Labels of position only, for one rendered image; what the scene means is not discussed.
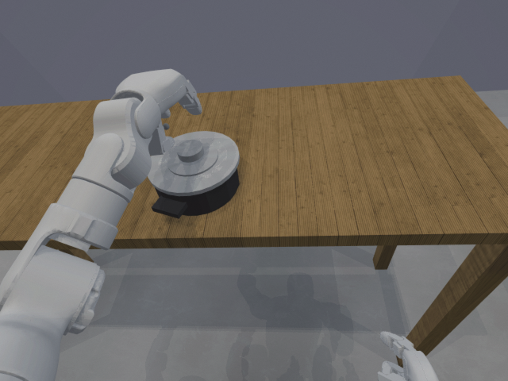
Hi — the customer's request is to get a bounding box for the lid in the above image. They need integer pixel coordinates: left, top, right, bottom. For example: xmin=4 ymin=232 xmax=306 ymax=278
xmin=148 ymin=131 xmax=240 ymax=196

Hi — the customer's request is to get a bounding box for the knob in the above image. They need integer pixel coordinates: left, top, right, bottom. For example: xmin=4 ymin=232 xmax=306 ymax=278
xmin=176 ymin=140 xmax=204 ymax=163

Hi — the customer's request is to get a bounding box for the robot left upper arm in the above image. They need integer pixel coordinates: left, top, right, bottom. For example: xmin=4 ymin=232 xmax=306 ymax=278
xmin=0 ymin=245 xmax=106 ymax=381

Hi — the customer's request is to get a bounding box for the pot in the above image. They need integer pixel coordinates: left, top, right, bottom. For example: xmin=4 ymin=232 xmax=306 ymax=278
xmin=152 ymin=169 xmax=240 ymax=219

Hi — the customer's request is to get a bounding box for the right robot hand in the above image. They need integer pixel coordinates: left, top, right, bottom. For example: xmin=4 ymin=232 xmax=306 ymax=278
xmin=378 ymin=331 xmax=439 ymax=381

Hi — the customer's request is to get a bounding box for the left robot forearm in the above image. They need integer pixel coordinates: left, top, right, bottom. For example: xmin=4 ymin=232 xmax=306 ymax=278
xmin=0 ymin=87 xmax=161 ymax=311

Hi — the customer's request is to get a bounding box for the table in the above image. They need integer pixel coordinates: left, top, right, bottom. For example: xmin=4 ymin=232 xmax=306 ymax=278
xmin=0 ymin=75 xmax=508 ymax=368

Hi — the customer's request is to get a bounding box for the left robot hand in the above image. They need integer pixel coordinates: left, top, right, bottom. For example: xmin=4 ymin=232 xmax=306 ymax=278
xmin=116 ymin=69 xmax=202 ymax=156

